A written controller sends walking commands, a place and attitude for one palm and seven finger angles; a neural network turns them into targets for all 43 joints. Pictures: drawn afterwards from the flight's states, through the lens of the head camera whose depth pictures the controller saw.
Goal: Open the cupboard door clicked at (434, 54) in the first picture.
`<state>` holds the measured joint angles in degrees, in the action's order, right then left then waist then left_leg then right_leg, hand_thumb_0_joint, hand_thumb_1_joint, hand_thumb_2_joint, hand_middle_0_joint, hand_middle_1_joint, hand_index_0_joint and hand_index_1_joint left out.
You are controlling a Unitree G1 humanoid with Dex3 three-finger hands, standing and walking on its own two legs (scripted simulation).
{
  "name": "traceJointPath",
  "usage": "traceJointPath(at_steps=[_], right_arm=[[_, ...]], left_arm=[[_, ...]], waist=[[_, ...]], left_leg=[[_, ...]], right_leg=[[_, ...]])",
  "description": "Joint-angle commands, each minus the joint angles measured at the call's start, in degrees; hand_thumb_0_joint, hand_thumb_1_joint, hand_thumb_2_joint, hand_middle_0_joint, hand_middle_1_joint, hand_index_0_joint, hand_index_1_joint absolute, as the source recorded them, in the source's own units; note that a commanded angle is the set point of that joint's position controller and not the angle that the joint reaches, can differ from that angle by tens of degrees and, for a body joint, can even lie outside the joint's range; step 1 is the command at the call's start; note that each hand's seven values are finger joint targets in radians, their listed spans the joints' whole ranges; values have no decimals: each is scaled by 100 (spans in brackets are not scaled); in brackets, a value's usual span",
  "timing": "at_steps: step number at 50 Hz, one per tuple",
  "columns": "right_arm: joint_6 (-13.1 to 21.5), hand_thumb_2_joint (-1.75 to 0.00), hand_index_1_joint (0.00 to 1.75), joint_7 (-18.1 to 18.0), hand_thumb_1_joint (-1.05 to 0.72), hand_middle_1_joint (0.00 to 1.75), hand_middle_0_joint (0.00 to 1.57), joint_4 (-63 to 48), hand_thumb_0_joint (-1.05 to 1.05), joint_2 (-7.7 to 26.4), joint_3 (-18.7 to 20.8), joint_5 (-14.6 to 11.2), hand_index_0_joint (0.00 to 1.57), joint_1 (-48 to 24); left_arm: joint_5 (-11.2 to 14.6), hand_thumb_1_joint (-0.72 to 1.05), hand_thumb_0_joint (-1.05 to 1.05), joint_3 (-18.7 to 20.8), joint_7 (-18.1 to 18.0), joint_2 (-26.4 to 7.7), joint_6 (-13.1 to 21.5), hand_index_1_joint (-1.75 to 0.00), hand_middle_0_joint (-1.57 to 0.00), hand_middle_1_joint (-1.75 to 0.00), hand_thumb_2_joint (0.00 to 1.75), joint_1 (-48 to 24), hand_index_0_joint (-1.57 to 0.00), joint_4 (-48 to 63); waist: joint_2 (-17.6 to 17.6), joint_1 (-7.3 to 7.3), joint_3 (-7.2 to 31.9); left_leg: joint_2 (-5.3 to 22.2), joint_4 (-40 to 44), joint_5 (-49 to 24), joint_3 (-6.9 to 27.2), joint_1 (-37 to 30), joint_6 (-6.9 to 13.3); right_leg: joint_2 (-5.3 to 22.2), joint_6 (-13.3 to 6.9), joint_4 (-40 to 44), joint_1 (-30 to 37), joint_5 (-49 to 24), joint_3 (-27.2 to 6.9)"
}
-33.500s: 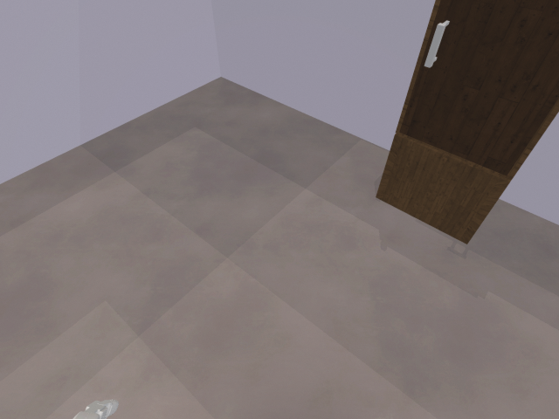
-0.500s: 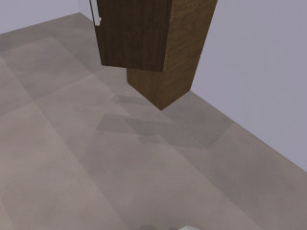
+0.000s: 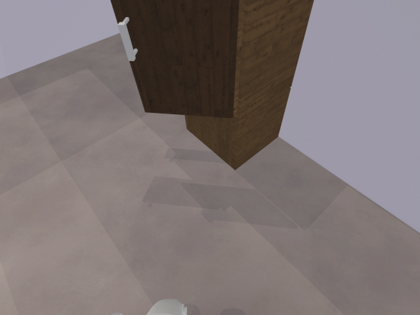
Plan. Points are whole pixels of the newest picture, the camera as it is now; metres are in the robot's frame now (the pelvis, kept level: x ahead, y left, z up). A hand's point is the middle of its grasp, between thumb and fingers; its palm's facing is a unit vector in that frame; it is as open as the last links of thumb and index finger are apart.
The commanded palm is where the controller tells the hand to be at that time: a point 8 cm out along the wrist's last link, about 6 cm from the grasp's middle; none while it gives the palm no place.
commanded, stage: take the last steps up to it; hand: left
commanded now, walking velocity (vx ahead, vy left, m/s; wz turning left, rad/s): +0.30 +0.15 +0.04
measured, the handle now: (129, 39) +0.97 +0.33 +0.03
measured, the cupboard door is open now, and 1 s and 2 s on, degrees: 41 41 41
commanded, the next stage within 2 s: come to a stop and stand still in 0.78 s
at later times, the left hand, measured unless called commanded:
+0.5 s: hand (95, 289) +0.20 +0.29 -0.18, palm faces +0.07 -0.98 -0.18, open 7.4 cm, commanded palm none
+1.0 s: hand (118, 204) +0.41 +0.28 -0.17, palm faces +0.00 -0.97 -0.22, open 7.2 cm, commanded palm none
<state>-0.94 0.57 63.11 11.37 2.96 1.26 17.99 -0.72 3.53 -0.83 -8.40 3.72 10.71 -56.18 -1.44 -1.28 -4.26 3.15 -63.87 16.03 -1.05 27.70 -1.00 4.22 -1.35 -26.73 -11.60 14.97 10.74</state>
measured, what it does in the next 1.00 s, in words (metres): walks ahead: left foot, then right foot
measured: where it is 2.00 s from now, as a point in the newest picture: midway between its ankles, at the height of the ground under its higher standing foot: (198, 284)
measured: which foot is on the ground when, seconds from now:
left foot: up 0.00-0.26, down 0.28-0.78, up 0.80-1.00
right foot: down 0.00-0.30, up 0.32-0.76, down 0.78-1.00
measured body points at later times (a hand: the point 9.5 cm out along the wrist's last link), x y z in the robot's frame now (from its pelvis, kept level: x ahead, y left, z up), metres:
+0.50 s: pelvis +0.19 +0.11 +0.00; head +0.22 +0.12 +0.44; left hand +0.19 +0.34 -0.16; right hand +0.27 -0.13 -0.15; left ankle +0.20 +0.19 -0.74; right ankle +0.17 -0.02 -0.65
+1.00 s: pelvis +0.35 +0.10 +0.00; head +0.39 +0.09 +0.45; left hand +0.41 +0.33 -0.15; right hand +0.35 -0.13 -0.16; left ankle +0.38 +0.24 -0.70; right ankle +0.35 +0.00 -0.74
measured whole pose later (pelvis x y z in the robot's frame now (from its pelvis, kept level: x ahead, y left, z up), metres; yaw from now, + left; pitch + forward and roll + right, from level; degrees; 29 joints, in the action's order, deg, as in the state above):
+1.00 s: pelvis +0.35 +0.10 +0.00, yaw -2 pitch +0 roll +1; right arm 0.0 -0.4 62.0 8.9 1.7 0.5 15.2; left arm -1.1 2.9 -1.4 -9.7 2.5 12.4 -58.6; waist -0.1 -0.2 -4.1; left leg 3.8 -46.7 20.1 -2.8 24.2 -2.9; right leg 2.3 -1.6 -24.6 -12.2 12.5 7.0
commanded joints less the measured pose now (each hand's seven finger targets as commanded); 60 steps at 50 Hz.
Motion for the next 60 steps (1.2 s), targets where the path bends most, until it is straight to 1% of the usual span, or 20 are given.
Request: traceJointPath(at_steps=[1,10,12,13,14,15,17,22,34,37,38,39,40,42,46,50,53,54,56,60], right_arm=[[73,-90,30,108,-90,30,20,-389,0,-28,53,29,20,-22],[238,-90,30,248,-90,30,20,-906,0,99,1,-12,20,-1118],[307,-90,30,193,-90,30,20,-742,0,296,35,12,20,-506],[340,-90,30,137,-90,30,20,-514,0,607,107,42,20,230],[387,-90,30,46,-90,30,20,-380,0,1261,261,116,20,950],[350,-90,30,-58,-90,30,20,-316,0,1601,338,68,20,1334],[362,-90,30,-153,-90,30,20,-438,0,1224,221,38,20,785],[519,-90,30,-186,-90,30,20,-604,0,511,-3,12,20,13],[466,-90,30,-149,-90,30,20,-244,0,568,13,75,20,502],[435,-90,30,-143,-90,30,20,-167,0,514,-33,4,20,424],[448,-90,30,-113,-90,30,20,-261,0,409,-40,-61,20,408],[445,-90,30,-92,-90,30,20,-401,0,296,-43,-80,20,537],[365,-90,30,-110,-90,30,20,-447,0,512,-6,-58,20,293],[301,-90,30,-106,-90,30,20,-422,0,244,-13,-57,20,-116],[162,-90,30,-77,-90,30,20,-197,0,-171,-106,-59,20,352],[62,-90,30,-108,-90,30,20,-270,0,-204,-101,-95,20,160],[30,-90,30,-138,-90,30,20,-292,0,113,-5,-81,20,217],[64,-90,30,-157,-90,30,20,-334,0,363,46,-59,20,211],[54,-90,30,-240,-90,30,20,-513,0,968,143,-15,20,110],[37,-90,30,-390,-90,30,20,-680,0,854,97,33,20,-352]], left_arm=[[-50,90,0,115,8,-707,147,-30,-20,-30,90,867,-20,-165],[-122,90,0,113,17,-1110,81,-30,-20,-30,90,1137,-20,-529],[-96,90,0,148,12,-1181,39,-30,-20,-30,90,975,-20,-511],[-88,90,0,122,33,-1067,14,-30,-20,-30,90,1008,-20,-483],[-25,90,0,74,68,-756,-18,-30,-20,-30,90,1248,-20,-404],[-4,90,0,-18,67,-552,-18,-30,-20,-30,90,1049,-20,-198],[-14,90,0,-3,30,-563,-47,-30,-20,-30,90,429,-20,-92],[-84,90,0,29,115,-341,-242,-30,-20,-30,90,865,-20,-325],[-83,90,0,-24,156,-342,-248,-30,-20,-30,90,-302,-20,303],[-102,90,0,61,132,-635,-143,-30,-20,-30,90,697,-20,16],[-122,90,0,167,90,-1056,-72,-30,-20,-30,90,1383,-20,-173],[-63,90,0,273,57,-1571,-58,-30,-20,-30,90,1833,-20,-280],[3,90,0,256,-22,-1508,-85,-30,-20,-30,90,1687,-20,-217],[0,90,0,142,-65,-1052,-67,-30,-20,-30,90,905,-20,-43],[-25,90,0,2,-63,-692,17,-30,-20,-30,90,410,-20,-19],[-55,90,0,39,-113,-867,-100,-30,-20,-30,90,415,-20,-126],[-21,90,0,82,-132,-1025,-263,-30,-20,-30,90,346,-20,-169],[-3,90,0,55,-130,-912,-325,-30,-20,-30,90,452,-20,-134],[47,90,0,-26,-155,-536,-456,-30,-20,-30,90,740,-20,-78],[-6,90,0,32,-125,-683,-610,-30,-20,-30,90,655,-20,-125]], waist=[[774,175,218],[1270,354,-85],[1090,-20,126],[494,-312,587],[-875,-534,1279],[-1735,-618,1527],[-868,-436,1074],[-454,206,366],[-182,114,61],[299,583,393],[1016,816,791],[1971,818,1074],[1244,784,792],[810,491,128],[822,48,476],[876,124,666],[974,1,663],[479,43,713],[-935,92,700],[-1212,72,486]], left_leg=[[341,611,-535,-64,639,-194],[43,2861,-390,-561,-132,-19],[-213,3515,-477,-783,-1366,97],[-196,3757,-462,-772,-2434,168],[993,3820,-779,747,-3645,591],[1805,4360,-1213,2000,-4025,1074],[1826,4654,-1534,1613,-3256,1217],[1271,5216,-1446,349,-1879,989],[1218,5005,-2133,-151,-2342,1109],[695,3526,-2107,-527,-1694,672],[194,2348,-1079,-854,-635,372],[-451,669,1744,-942,508,83],[-142,-57,1918,-161,591,87],[184,-126,1102,163,675,40],[160,1351,466,-115,-469,-171],[-172,2536,53,-348,-938,-253],[-170,3623,-1030,-332,-1627,-198],[215,3800,-2068,-33,-1998,-37],[1691,4226,-3972,1363,-1667,945],[1720,4348,-3827,1272,-1385,1294]], right_leg=[[1495,-425,1627,504,-1316,-842],[1604,-335,1160,694,-1870,-545],[1434,-208,392,290,-2125,-290],[1154,-83,-721,-8,-2049,-49],[409,168,-2283,-1086,-152,265],[-63,186,-3898,-2033,2023,-139],[293,-3,-4988,-2573,1429,-859],[439,106,-4391,-2127,283,-940],[81,19,-1229,-1366,-84,-495],[-101,-123,-192,543,-678,-510],[813,-506,53,1747,-1038,-1763],[2228,-1286,831,2592,-1805,-3652],[2484,-1524,1122,1925,-1699,-3672],[1951,-1202,1271,784,-1549,-2780],[1236,-780,1123,58,-3201,-1155],[1004,-722,546,221,-3940,-1042],[868,-382,33,-96,-2695,-978],[626,-168,-332,-379,-1925,-867],[-124,249,-1358,-665,1335,-484],[-234,158,-3428,-1177,1910,-1177]])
